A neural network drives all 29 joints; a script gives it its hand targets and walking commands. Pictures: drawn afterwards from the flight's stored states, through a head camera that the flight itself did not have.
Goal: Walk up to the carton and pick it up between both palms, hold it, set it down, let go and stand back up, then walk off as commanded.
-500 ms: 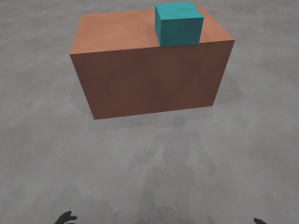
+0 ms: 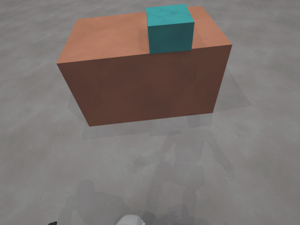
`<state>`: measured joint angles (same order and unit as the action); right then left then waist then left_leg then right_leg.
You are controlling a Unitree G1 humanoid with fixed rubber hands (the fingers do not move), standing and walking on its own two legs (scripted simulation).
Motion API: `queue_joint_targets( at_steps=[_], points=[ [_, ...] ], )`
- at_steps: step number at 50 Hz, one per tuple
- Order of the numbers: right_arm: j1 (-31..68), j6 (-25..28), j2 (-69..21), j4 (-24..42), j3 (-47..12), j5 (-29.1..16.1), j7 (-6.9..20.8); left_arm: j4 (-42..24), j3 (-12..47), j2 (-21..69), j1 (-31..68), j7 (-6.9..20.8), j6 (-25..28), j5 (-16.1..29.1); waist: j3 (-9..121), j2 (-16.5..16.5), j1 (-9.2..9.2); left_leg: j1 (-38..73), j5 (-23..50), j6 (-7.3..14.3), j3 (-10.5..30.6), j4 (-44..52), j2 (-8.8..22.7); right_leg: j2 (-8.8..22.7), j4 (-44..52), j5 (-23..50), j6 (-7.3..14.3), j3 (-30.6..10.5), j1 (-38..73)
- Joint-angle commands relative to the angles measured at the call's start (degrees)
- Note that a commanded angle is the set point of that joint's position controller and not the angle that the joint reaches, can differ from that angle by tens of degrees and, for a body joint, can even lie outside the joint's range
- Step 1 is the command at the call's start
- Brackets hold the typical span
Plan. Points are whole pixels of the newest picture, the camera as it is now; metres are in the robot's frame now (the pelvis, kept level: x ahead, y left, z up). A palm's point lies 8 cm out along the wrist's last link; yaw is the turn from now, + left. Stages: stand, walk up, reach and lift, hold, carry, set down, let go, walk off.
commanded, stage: walk up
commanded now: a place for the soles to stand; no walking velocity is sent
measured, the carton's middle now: (167, 28) +1.23 -0.02 -0.04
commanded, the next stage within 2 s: none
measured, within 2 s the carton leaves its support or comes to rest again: neither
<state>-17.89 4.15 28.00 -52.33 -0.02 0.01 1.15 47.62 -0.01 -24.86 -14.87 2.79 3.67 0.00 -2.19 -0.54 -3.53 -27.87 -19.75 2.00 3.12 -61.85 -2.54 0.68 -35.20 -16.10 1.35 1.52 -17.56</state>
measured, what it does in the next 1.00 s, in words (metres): walks ahead: left foot, then right foot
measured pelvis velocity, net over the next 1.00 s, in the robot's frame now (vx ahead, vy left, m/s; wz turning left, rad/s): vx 0.36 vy -0.05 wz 0.09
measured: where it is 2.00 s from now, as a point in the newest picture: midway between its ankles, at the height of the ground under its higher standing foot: (173, 165)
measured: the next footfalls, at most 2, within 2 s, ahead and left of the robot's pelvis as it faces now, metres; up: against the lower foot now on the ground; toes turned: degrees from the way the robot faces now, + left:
left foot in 0.40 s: +0.29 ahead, +0.14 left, +0.00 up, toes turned +3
right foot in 0.86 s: +0.46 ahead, -0.13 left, +0.00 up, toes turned +3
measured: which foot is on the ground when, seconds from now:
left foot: up 0.00-0.38, down 0.40-0.88, up 0.90-1.00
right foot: down 0.00-0.42, up 0.44-0.84, down 0.86-1.00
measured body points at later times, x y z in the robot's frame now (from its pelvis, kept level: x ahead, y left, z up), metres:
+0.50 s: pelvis +0.19 +0.03 -0.01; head +0.20 +0.05 +0.44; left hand +0.22 +0.35 -0.13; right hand +0.33 -0.28 -0.09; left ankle +0.25 +0.14 -0.73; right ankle +0.08 -0.09 -0.68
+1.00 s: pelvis +0.36 -0.05 -0.01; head +0.38 -0.06 +0.44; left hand +0.40 +0.28 -0.10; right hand +0.47 -0.36 -0.12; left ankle +0.31 +0.10 -0.67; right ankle +0.42 -0.13 -0.73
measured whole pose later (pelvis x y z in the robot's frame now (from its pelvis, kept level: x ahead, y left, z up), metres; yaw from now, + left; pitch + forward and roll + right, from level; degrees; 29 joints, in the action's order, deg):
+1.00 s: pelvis +0.36 -0.05 -0.01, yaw +5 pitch -2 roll +3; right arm -16.0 5.1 26.0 -50.1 0.0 0.0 1.1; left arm 48.2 0.0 -24.8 -15.1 3.2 3.2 0.0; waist -3.7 -1.9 -2.2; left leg -21.9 -24.2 1.6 2.3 -59.1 -2.4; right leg 2.1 -37.9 -15.7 2.0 1.2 -20.6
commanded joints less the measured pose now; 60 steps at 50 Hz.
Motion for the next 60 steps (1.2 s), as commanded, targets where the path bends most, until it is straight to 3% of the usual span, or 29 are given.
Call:
queue_joint_targets(
  at_steps=[1, 6, 11, 14, 15, 16, 17, 18, 19, 20, 21, 22, 23, 25, 27, 33, 38, 39, 40, 41, 42, 43, 44, 45, 47, 49, 53, 57, 60],
  points=[
    [1.22, -0.27, 9.68, 3.30, 4.91, 0.09, 1.18, -1.49, -7.14, -14.41, -1.67, -0.76, 2.42, -0.58, -3.35, -4.93, 1.34, -12.04, 9.25, -2.05, 5.09, 3.13, 2.93, 11.70, 27.50, -16.88, -0.93, -19.36, 12.23],
    [5.37, -0.34, 9.53, 4.92, 4.58, -0.09, 1.43, -0.24, -7.08, -14.66, -4.08, -1.08, 2.20, -0.51, -5.97, -3.53, -0.17, -14.95, 10.86, -2.74, 4.72, 6.95, 3.08, 11.77, 27.17, -8.23, -1.68, -16.00, 16.65],
    [11.42, 0.16, 7.75, 8.43, 3.49, -0.04, 1.15, 0.72, -7.19, -14.32, -7.08, -1.31, 1.23, -0.68, -4.21, -6.35, -2.48, -15.93, 4.69, -2.07, -0.53, 17.74, 1.87, 10.98, 20.01, 21.76, 0.83, -9.99, 26.10],
    [13.55, 0.74, 6.20, 9.99, 2.92, 0.20, 1.06, 0.58, -7.19, -14.44, -8.03, -1.26, 0.32, -0.88, -2.12, -7.64, -3.66, -13.19, 3.61, -0.86, -5.72, 26.75, 1.60, 10.93, 14.05, 29.81, 2.34, -7.26, 29.15],
    [12.39, 1.01, 6.01, 9.72, 3.01, 0.39, 0.94, 0.15, -7.09, -14.51, -6.75, -1.18, 0.09, -0.86, -1.27, -7.47, -2.85, -9.29, 4.05, -0.48, -8.07, 30.97, 0.66, 10.26, 11.69, 31.91, 2.41, -5.36, 27.70],
    [8.69, 1.31, 5.87, 8.75, 3.43, 0.58, 0.71, -0.82, -7.01, -14.69, -4.41, -1.13, -0.14, -0.65, 0.80, -6.79, -0.47, -0.89, 5.27, 0.02, -10.24, 35.11, -0.97, 9.58, 7.12, 35.85, 2.86, -2.68, 23.83],
    [1.35, 1.64, 6.02, 6.67, 4.24, 0.97, 0.28, -1.60, -6.67, -14.24, -2.40, -1.15, -0.37, -0.41, 4.65, -5.07, 3.44, 11.21, 10.63, 0.88, -10.95, 39.70, -1.50, 7.99, -1.42, 37.45, 2.97, 0.28, 18.93],
    [-8.21, 1.92, 8.79, 4.02, 6.18, 1.97, -0.43, -3.12, -5.29, -10.99, -2.43, -1.35, -0.48, -0.43, 11.36, -0.29, 7.58, 27.24, 13.19, 3.10, -5.52, 36.71, 0.65, 6.04, -14.28, 31.02, 2.47, 1.45, 9.76],
    [-12.51, 1.83, 11.91, 3.91, 7.97, 2.40, -1.34, -3.53, -3.96, -7.58, -4.75, -1.36, -0.24, -0.50, 14.65, 6.16, 9.28, 40.82, 8.10, 6.22, 9.15, 33.45, 7.54, 1.40, -23.89, 10.95, 0.82, 1.55, -5.64],
    [-13.61, 1.68, 14.56, 5.73, 8.68, 2.22, -2.00, -3.76, -3.10, -5.10, -7.84, -1.10, -0.16, -0.56, 18.77, 12.49, 7.95, 50.40, 2.94, 10.74, 31.19, 32.74, 20.87, -3.11, -31.77, -16.35, -0.15, 0.38, -17.84],
    [-12.44, 1.59, 15.64, 7.17, 8.78, 0.37, -2.30, -3.42, -4.24, -11.08, -3.24, -1.13, -0.68, -0.95, 14.56, 6.45, 9.62, 44.47, -11.86, 15.53, 43.88, 42.12, 24.47, -3.41, -35.12, -16.50, 0.80, -4.33, -24.18],
    [-8.60, 1.57, 16.21, 7.86, 8.52, -0.51, -2.41, -3.82, -4.95, -14.53, -0.37, -0.94, -0.92, -1.33, 7.91, 3.69, 9.35, 35.88, -16.23, 16.35, 42.07, 45.10, 24.15, -0.50, -36.20, -12.97, 1.47, -7.65, -24.68],
    [-4.54, 1.70, 14.83, 8.38, 7.94, -0.55, -2.31, -3.48, -5.00, -13.75, 0.48, -0.48, -0.90, -1.07, 0.11, 1.90, 7.18, 26.96, -12.17, 13.97, 36.25, 45.60, 21.72, 1.22, -34.33, -9.45, 1.68, -8.23, -23.60],
    [-2.04, 2.29, 12.51, 8.35, 6.80, -0.03, -1.96, -2.32, -5.78, -11.62, -1.11, 0.15, -1.06, -0.65, -5.92, 1.32, 4.68, 16.17, -3.70, 8.86, 26.57, 47.46, 17.46, 2.37, -29.90, -5.52, 1.27, -9.38, -17.21],
    [-2.43, 3.26, 12.01, 7.54, 6.35, -0.10, -1.57, -1.70, -6.25, -10.82, -3.47, 0.66, -1.30, -0.78, -4.58, 3.30, 4.14, 14.69, 5.32, 6.77, 20.90, 47.45, 15.26, 2.34, -27.33, -3.14, 0.27, -9.00, -13.59],
    [-1.30, 3.81, 13.33, 6.98, 6.66, 0.17, -0.66, -3.92, -5.95, -11.00, 3.36, 1.64, -1.29, -1.45, -6.51, 6.07, 5.78, 16.93, 4.74, 10.67, 13.99, 47.23, 15.64, 5.16, -14.16, -0.51, -1.54, -5.24, -17.91],
    [0.64, 3.36, 15.08, 6.66, 6.91, 0.56, -0.37, -4.65, -6.16, -11.15, 7.05, 2.15, -0.07, -1.54, -7.96, 7.60, 5.97, 14.26, 2.62, 11.09, 11.39, 44.06, 16.23, 4.93, -3.34, 0.47, -0.38, -2.23, -11.19],
    [2.12, 3.21, 15.15, 6.85, 6.88, 0.69, -0.34, -4.35, -6.34, -11.09, 5.22, 2.04, 0.18, -1.55, -5.46, 8.12, 4.65, 14.21, 5.57, 10.56, 10.66, 41.12, 16.33, 4.32, -0.94, -0.29, 0.26, -1.72, -7.25],
    [4.47, 2.92, 14.53, 7.24, 6.66, 0.70, -0.40, -3.06, -6.54, -10.62, 0.30, 1.75, 0.45, -1.53, -1.83, 7.25, 1.42, 12.61, 10.35, 9.10, 7.91, 35.54, 15.34, 3.58, 4.42, 2.66, 0.74, -1.00, 0.85],
    [5.96, 2.59, 12.07, 7.73, 5.61, 0.64, -0.52, -0.83, -7.19, -11.51, -7.13, 1.15, 0.90, -1.66, 3.41, 3.28, -2.36, 10.19, 16.91, 6.87, 4.41, 24.46, 11.94, 1.59, 8.94, 4.67, 1.26, -0.78, 11.87],
    [3.03, 2.50, 7.25, 7.40, 4.11, 0.32, -0.58, 1.01, -8.74, -15.38, -14.48, 0.26, 1.51, -2.10, 8.96, -9.19, -5.33, 5.49, 14.16, 3.95, 1.30, 6.87, 5.53, 4.28, 12.23, 1.40, 1.12, -8.39, 21.49],
    [-2.32, 2.50, 2.42, 7.65, 2.21, -0.30, -0.53, -0.46, -9.55, -19.09, -13.57, -0.50, 1.59, -2.33, 9.85, -20.64, -2.97, -7.47, -8.38, 0.45, 0.16, -2.45, -1.43, 15.12, 15.95, -5.42, 2.85, -29.39, 26.95],
    [-3.21, 1.76, 6.03, 6.89, 2.91, -0.17, -1.16, -1.80, -8.86, -18.40, -8.81, -0.51, 1.12, -1.74, 5.90, -13.49, -0.07, -13.41, -9.85, 0.16, -0.03, -3.93, -2.51, 17.37, 20.63, -13.02, 4.02, -35.98, 24.99],
    [-2.16, 1.40, 10.29, 6.21, 4.15, -0.10, -1.25, -2.40, -9.32, -18.89, -7.04, -0.52, 0.88, -1.32, 5.68, -9.62, -0.76, -13.57, -7.78, 0.88, 2.63, -5.97, -0.13, 19.35, 23.50, -20.18, 5.41, -37.59, 22.76],
    [0.58, 1.23, 11.20, 4.96, 4.52, -0.48, -0.89, -2.18, -8.15, -15.20, -3.88, -0.55, 0.89, -1.06, -0.72, -6.53, 0.51, -12.04, -2.55, 1.06, 2.55, -3.84, 3.04, 14.41, 21.50, -8.50, 3.71, -26.69, 16.24],
    [-0.41, 0.99, 8.81, 4.39, 4.31, -0.69, -0.57, -1.87, -7.05, -12.93, -3.53, -0.68, 1.00, -0.44, -2.57, -7.53, 1.67, -7.52, 0.86, 0.06, 2.33, 1.13, 4.02, 11.11, 21.11, 0.45, 1.48, -18.43, 11.31],
    [1.68, 0.51, 8.39, 5.20, 4.55, -0.28, -0.14, -1.66, -6.88, -13.13, -5.27, -0.59, 1.05, -0.66, -1.78, -6.93, 0.14, -8.11, 2.86, -1.31, 0.77, 4.65, 3.81, 11.60, 21.99, -0.73, 4.26, -17.45, 12.94],
    [5.43, 0.50, 8.41, 6.23, 4.51, -0.25, -0.04, -1.46, -6.89, -13.95, -5.13, -0.49, 0.77, -0.51, -5.31, -6.28, -0.87, -10.66, 4.75, -1.85, -0.68, 9.60, 5.22, 11.78, 23.07, -0.57, 4.63, -15.54, 12.86],
    [8.88, 0.91, 8.26, 7.60, 4.32, 0.00, -0.08, -1.09, -7.04, -14.61, -5.82, -0.31, 0.35, -0.78, -7.15, -6.18, -1.88, -11.99, 2.25, -1.81, -2.94, 15.53, 6.22, 12.65, 21.32, 3.27, 7.23, -15.22, 14.44]
  ],
)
